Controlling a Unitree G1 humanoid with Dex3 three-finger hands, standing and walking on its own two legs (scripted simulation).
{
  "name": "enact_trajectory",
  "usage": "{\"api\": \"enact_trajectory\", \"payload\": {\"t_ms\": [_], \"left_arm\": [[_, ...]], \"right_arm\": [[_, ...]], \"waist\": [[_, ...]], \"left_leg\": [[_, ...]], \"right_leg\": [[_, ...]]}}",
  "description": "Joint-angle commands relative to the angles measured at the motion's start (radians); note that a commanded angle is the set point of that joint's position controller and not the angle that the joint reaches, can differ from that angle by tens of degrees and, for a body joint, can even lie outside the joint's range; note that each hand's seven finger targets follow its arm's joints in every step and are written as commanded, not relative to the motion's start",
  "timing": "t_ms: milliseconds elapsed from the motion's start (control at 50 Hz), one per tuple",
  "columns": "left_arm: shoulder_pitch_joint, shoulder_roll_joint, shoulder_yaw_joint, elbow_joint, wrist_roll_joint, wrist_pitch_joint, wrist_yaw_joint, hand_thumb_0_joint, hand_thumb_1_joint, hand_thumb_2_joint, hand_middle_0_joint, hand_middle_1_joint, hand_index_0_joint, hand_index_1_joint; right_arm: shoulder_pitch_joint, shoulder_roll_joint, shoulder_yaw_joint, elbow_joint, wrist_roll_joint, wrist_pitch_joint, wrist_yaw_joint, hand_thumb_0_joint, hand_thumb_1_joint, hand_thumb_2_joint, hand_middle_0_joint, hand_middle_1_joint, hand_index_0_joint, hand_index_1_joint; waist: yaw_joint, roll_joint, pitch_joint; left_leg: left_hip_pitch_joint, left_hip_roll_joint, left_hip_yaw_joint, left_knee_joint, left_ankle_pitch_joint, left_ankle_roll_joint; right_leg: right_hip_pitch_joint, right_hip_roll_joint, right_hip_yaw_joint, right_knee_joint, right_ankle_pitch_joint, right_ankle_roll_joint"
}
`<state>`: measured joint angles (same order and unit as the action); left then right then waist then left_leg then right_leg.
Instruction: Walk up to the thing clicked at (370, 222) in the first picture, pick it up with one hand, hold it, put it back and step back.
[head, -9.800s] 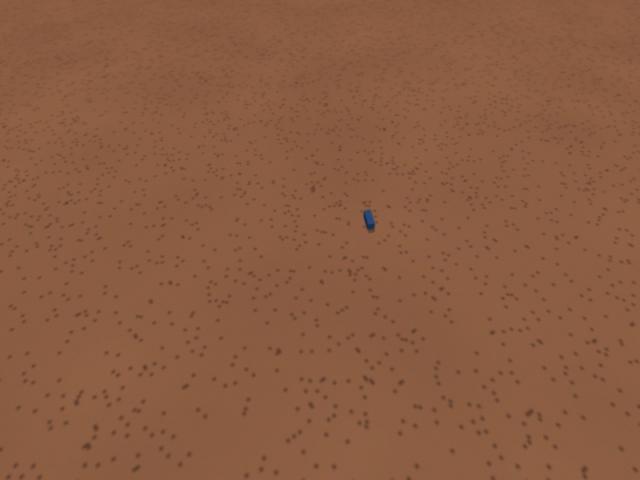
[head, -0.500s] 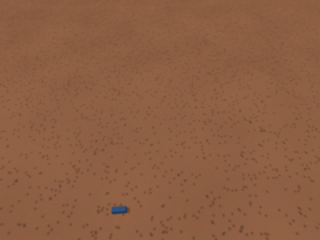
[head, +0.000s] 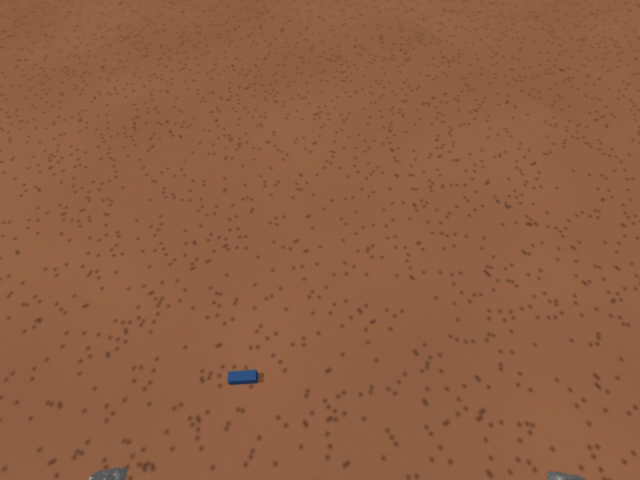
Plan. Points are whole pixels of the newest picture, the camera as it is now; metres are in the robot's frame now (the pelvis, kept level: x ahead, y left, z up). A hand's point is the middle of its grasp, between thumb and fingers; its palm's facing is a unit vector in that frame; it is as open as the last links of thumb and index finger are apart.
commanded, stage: walk up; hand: left
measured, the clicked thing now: (243, 377) +0.45 +0.27 -0.76
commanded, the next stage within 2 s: none
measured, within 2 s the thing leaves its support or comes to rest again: neither
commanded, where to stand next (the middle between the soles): +0.07 +0.00 m, yaw -1 degrees
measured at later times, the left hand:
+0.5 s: hand out of the picture +0.02 +0.32 -0.18, palm faces -0.09 -0.93 -0.36, open 7.4 cm
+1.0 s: hand out of the picture -0.08 +0.29 -0.16, palm faces -0.01 -0.92 -0.38, open 7.4 cm
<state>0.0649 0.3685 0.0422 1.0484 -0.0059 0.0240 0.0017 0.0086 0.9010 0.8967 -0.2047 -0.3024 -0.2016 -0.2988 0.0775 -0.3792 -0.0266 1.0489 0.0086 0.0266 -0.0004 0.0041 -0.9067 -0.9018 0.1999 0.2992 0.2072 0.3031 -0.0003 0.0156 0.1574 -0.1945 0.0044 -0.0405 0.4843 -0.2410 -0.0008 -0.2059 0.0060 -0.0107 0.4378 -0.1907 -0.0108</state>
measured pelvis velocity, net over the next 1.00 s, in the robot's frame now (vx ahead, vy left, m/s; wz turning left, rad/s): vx -0.24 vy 0.03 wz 0.02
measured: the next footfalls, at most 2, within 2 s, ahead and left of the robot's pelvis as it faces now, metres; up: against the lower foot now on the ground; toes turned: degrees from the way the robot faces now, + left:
left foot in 0.20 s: -0.04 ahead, +0.15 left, +0.00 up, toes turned -2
right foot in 0.64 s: -0.12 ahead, -0.08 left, +0.00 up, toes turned -1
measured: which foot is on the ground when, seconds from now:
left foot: down 0.00-0.02, up 0.04-0.18, down 0.20-0.68, up 0.70-0.98, down 1.00-1.00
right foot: down 0.00-0.22, up 0.24-0.62, down 0.64-1.00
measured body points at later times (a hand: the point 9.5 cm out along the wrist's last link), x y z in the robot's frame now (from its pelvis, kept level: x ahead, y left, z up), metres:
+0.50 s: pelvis -0.10 +0.06 -0.01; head -0.01 +0.08 +0.43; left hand +0.03 +0.37 -0.15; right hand -0.04 -0.26 -0.12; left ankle -0.08 +0.15 -0.74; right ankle -0.16 -0.09 -0.68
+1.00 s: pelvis -0.24 +0.03 -0.02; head -0.17 +0.04 +0.42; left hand -0.08 +0.34 -0.13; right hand -0.14 -0.29 -0.13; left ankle -0.26 +0.15 -0.75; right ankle -0.16 -0.07 -0.74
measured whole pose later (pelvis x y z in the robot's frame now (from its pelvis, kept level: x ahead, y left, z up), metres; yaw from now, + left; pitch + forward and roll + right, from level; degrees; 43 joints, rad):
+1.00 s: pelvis -0.24 +0.03 -0.02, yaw +1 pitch -2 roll +1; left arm 0.08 0.38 0.08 0.70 0.04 0.09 0.00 0.01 0.90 0.90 -0.21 -0.30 -0.20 -0.30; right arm 0.19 -0.39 -0.05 0.85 -0.02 0.01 -0.05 0.00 -0.91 -0.90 0.20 0.30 0.21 0.30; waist 0.01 -0.04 0.20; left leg -0.23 -0.04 -0.02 0.65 -0.38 0.00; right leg -0.42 -0.03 -0.03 0.70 -0.25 -0.03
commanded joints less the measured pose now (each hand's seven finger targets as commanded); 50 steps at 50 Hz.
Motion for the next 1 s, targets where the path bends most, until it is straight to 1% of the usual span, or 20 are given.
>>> {"api": "enact_trajectory", "payload": {"t_ms": [0, 40, 100, 160, 180, 200, 220, 240, 320, 480, 580, 620, 640, 660, 680, 740, 780, 900, 960, 980], "left_arm": [[-0.065, 0.285, 0.073, -0.135, 0.018, -0.001, 0.022, 0.0, 0.9, 0.9, -0.2, -0.3, -0.2, -0.3], [-0.079, 0.287, 0.08, -0.165, 0.033, 0.002, 0.021, 0.0, 0.9, 0.9, -0.2, -0.3, -0.2, -0.3], [-0.126, 0.268, 0.075, -0.208, 0.04, 0.008, 0.022, 0.0, 0.9, 0.9, -0.2, -0.3, -0.2, -0.3], [-0.103, 0.236, 0.061, -0.233, 0.021, 0.031, 0.021, 0.0, 0.9, 0.9, -0.2, -0.3, -0.2, -0.3], [-0.097, 0.188, 0.055, -0.251, 0.011, 0.037, 0.024, 0.0, 0.9, 0.9, -0.2, -0.3, -0.2, -0.3], [-0.076, 0.17, 0.057, -0.253, 0.013, 0.044, 0.031, 0.0, 0.9, 0.9, -0.2, -0.3, -0.2, -0.3], [-0.032, 0.185, 0.063, -0.24, 0.021, 0.051, 0.037, 0.0, 0.9, 0.9, -0.2, -0.3, -0.2, -0.3], [-0.034, 0.183, 0.062, -0.236, 0.026, 0.05, 0.043, 0.0, 0.9, 0.9, -0.2, -0.3, -0.2, -0.3], [0.052, 0.215, 0.072, -0.215, 0.014, 0.051, 0.035, 0.0, 0.9, 0.9, -0.2, -0.3, -0.2, -0.3], [0.006, 0.18, 0.078, -0.287, 0.029, 0.03, 0.022, 0.0, 0.9, 0.9, -0.2, -0.3, -0.2, -0.3], [0.136, 0.176, 0.09, -0.248, 0.037, 0.03, 0.008, 0.0, 0.9, 0.9, -0.2, -0.3, -0.2, -0.3], [0.182, 0.205, 0.103, -0.233, 0.048, 0.02, 0.005, 0.0, 0.9, 0.9, -0.2, -0.3, -0.2, -0.3], [0.166, 0.262, 0.119, -0.251, 0.052, 0.018, 0.002, 0.0, 0.9, 0.9, -0.2, -0.3, -0.2, -0.3], [0.109, 0.332, 0.129, -0.279, 0.036, 0.023, -0.002, 0.0, 0.9, 0.9, -0.2, -0.3, -0.2, -0.3], [0.061, 0.337, 0.126, -0.313, 0.043, 0.016, 0.0, 0.0, 0.9, 0.9, -0.2, -0.3, -0.2, -0.3], [-0.013, 0.242, 0.109, -0.353, 0.039, 0.018, 0.01, 0.0, 0.9, 0.9, -0.2, -0.3, -0.2, -0.3], [0.001, 0.217, 0.109, -0.36, 0.049, 0.021, 0.013, 0.0, 0.9, 0.9, -0.2, -0.3, -0.2, -0.3], [0.086, 0.205, 0.11, -0.411, 0.062, 0.041, 0.016, 0.0, 0.9, 0.9, -0.2, -0.3, -0.2, -0.3], [0.06, 0.204, 0.098, -0.425, 0.036, 0.063, 0.001, 0.0, 0.9, 0.9, -0.2, -0.3, -0.2, -0.3], [0.081, 0.163, 0.089, -0.433, 0.033, 0.066, -0.002, 0.0, 0.9, 0.9, -0.2, -0.3, -0.2, -0.3]], "right_arm": [[0.075, -0.201, -0.063, -0.082, -0.006, 0.015, -0.01, 0.0, -0.9, -0.9, 0.2, 0.3, 0.2, 0.3], [0.126, -0.198, -0.07, -0.097, -0.018, 0.027, -0.005, 0.0, -0.9, -0.9, 0.2, 0.3, 0.2, 0.3], [0.16, -0.2, -0.085, -0.12, -0.011, 0.021, 0.002, 0.0, -0.9, -0.9, 0.2, 0.3, 0.2, 0.3], [0.173, -0.207, -0.094, -0.125, -0.033, 0.004, -0.008, 0.0, -0.9, -0.9, 0.2, 0.3, 0.2, 0.3], [0.16, -0.275, -0.11, -0.134, -0.05, -0.001, -0.012, 0.0, -0.9, -0.9, 0.2, 0.3, 0.2, 0.3], [0.125, -0.321, -0.117, -0.155, -0.057, -0.008, -0.014, 0.0, -0.9, -0.9, 0.2, 0.3, 0.2, 0.3], [0.11, -0.327, -0.118, -0.169, -0.056, -0.012, -0.017, 0.0, -0.9, -0.9, 0.2, 0.3, 0.2, 0.3], [0.097, -0.359, -0.121, -0.19, -0.047, -0.013, -0.021, 0.0, -0.9, -0.9, 0.2, 0.3, 0.2, 0.3], [-0.005, -0.26, -0.099, -0.225, -0.05, -0.023, -0.047, 0.0, -0.9, -0.9, 0.2, 0.3, 0.2, 0.3], [0.157, -0.257, -0.102, -0.221, -0.029, -0.02, -0.063, 0.0, -0.9, -0.9, 0.2, 0.3, 0.2, 0.3], [0.06, -0.281, -0.102, -0.266, -0.027, -0.009, -0.051, 0.0, -0.9, -0.9, 0.2, 0.3, 0.2, 0.3], [0.016, -0.252, -0.093, -0.281, -0.015, -0.007, -0.046, 0.0, -0.9, -0.9, 0.2, 0.3, 0.2, 0.3], [0.016, -0.222, -0.082, -0.291, -0.006, -0.007, -0.045, 0.0, -0.9, -0.9, 0.2, 0.3, 0.2, 0.3], [-0.006, -0.186, -0.075, -0.295, 0.0, -0.006, -0.055, 0.0, -0.9, -0.9, 0.2, 0.3, 0.2, 0.3], [0.027, -0.203, -0.083, -0.278, 0.001, 0.0, -0.06, 0.0, -0.9, -0.9, 0.2, 0.3, 0.2, 0.3], [0.093, -0.216, -0.074, -0.239, 0.0, -0.003, -0.048, 0.0, -0.9, -0.9, 0.2, 0.3, 0.2, 0.3], [0.116, -0.194, -0.065, -0.24, -0.007, -0.013, -0.054, 0.0, -0.9, -0.9, 0.2, 0.3, 0.2, 0.3], [0.165, -0.174, -0.067, -0.265, -0.023, -0.038, -0.068, 0.0, -0.9, -0.9, 0.2, 0.3, 0.2, 0.3], [0.228, -0.188, -0.087, -0.236, -0.043, -0.044, -0.063, 0.0, -0.9, -0.9, 0.2, 0.3, 0.2, 0.3], [0.21, -0.247, -0.104, -0.247, -0.057, -0.046, -0.062, 0.0, -0.9, -0.9, 0.2, 0.3, 0.2, 0.3]], "waist": [[-0.01, -0.201, -0.222], [-0.017, -0.204, -0.198], [-0.039, -0.213, -0.213], [-0.046, -0.062, -0.198], [-0.04, 0.147, -0.189], [-0.02, 0.186, -0.181], [-0.008, 0.102, -0.19], [-0.036, 0.177, -0.209], [0.045, 0.103, -0.185], [-0.06, 0.112, -0.223], [0.003, 0.14, -0.259], [0.035, 0.054, -0.278], [0.03, -0.081, -0.245], [0.052, -0.289, -0.181], [0.043, -0.294, -0.129], [-0.004, -0.16, -0.082], [0.007, -0.163, -0.122], [0.045, -0.241, -0.256], [-0.006, -0.135, -0.251], [0.004, -0.001, -0.254]], "left_leg": [[-0.003, -0.047, 0.01, 0.339, -0.171, 0.033], [-0.018, -0.023, -0.056, 0.452, -0.342, 0.045], [-0.022, -0.013, -0.043, 0.363, -0.256, 0.047], [-0.009, 0.023, -0.034, -0.02, 0.119, 0.041], [-0.002, 0.162, -0.253, -0.107, 0.373, 0.078], [0.041, 0.263, -0.373, -0.118, 0.557, 0.149], [0.016, 0.314, -0.347, -0.077, 0.645, 0.203], [-0.037, 0.366, -0.445, -0.115, 0.579, 0.241], [0.128, 0.228, -0.213, -0.007, 0.571, 0.197], [0.306, 0.255, -0.216, 0.063, 0.7, 0.22], [0.092, 0.252, -0.192, 0.073, 0.444, 0.193], [-0.062, 0.182, -0.134, 0.157, 0.302, 0.116], [-0.188, 0.073, -0.085, 0.259, 0.135, 0.06], [-0.215, -0.098, 0.031, 0.467, -0.26, 0.009], [-0.187, -0.089, -0.051, 0.663, -0.442, -0.001], [-0.22, -0.11, -0.11, 0.734, -0.32, 0.002], [-0.243, -0.119, -0.082, 0.706, -0.282, -0.011], [-0.242, -0.016, 0.007, 0.192, -0.262, -0.015], [0.004, -0.033, 0.052, -0.133, 0.112, 0.006], [0.103, 0.114, -0.17, -0.149, 0.129, 0.06]], "right_leg": [[-0.01, -0.348, 0.297, -0.064, 0.437, -0.233], [-0.104, -0.387, 0.304, -0.054, 0.376, -0.266], [-0.105, -0.314, 0.227, 0.037, 0.358, -0.206], [-0.083, -0.159, 0.148, 0.243, 0.2, -0.103], [-0.162, -0.003, 0.083, 0.425, 0.009, -0.047], [-0.276, 0.114, 0.118, 0.557, -0.397, -0.024], [-0.262, 0.104, 0.181, 0.676, -0.45, -0.019], [-0.254, 0.12, 0.223, 0.73, -0.481, -0.015], [-0.366, 0.101, 0.234, 0.825, -0.3, -0.002], [-0.293, 0.047, 0.131, 0.428, -0.321, 0.036], [-0.032, 0.011, 0.047, 0.134, -0.167, -0.01], [0.098, -0.044, 0.107, 0.048, 0.094, -0.051], [0.115, -0.152, 0.268, 0.018, 0.196, -0.113], [-0.036, -0.337, 0.465, -0.071, 0.296, -0.275], [-0.16, -0.408, 0.544, -0.1, 0.321, -0.329], [-0.138, -0.243, 0.287, -0.035, 0.354, -0.239], [-0.053, -0.18, 0.215, 0.012, 0.391, -0.2], [0.255, -0.209, 0.208, 0.152, 0.524, -0.204], [0.042, -0.142, 0.155, 0.273, 0.233, -0.112], [-0.146, -0.072, 0.137, 0.349, 0.003, -0.065]]}}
